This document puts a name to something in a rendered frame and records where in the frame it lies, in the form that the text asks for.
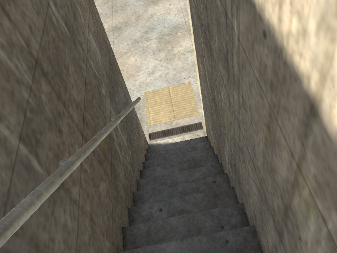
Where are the stairs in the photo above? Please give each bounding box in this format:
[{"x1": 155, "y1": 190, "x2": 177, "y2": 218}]
[{"x1": 116, "y1": 131, "x2": 263, "y2": 253}]

